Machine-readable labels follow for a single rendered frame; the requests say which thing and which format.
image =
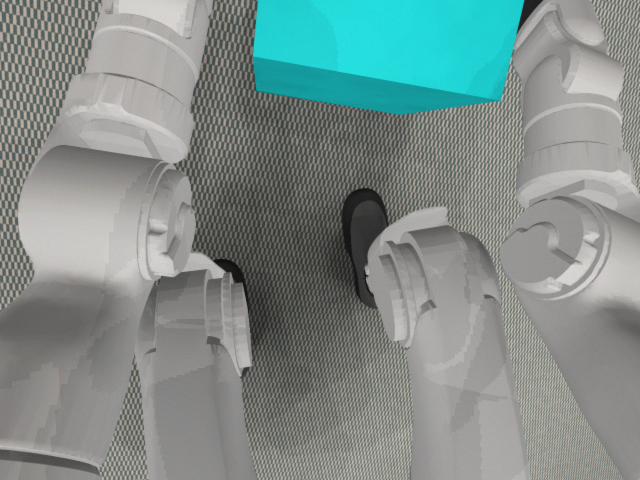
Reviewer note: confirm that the robot left forearm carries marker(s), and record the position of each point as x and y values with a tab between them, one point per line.
135	95

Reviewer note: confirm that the robot right upper arm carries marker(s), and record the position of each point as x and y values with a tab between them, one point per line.
575	267

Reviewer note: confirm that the robot left upper arm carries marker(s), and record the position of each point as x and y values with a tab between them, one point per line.
100	228

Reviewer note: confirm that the carton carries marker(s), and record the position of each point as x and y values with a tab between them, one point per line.
392	56

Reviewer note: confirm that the robot right forearm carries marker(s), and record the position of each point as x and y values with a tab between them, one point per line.
571	113

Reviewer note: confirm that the left robot shin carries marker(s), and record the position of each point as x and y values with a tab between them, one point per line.
146	333

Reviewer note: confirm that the robot right foot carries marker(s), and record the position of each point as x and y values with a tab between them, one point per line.
363	218

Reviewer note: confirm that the right robot hand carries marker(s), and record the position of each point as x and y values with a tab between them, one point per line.
528	7

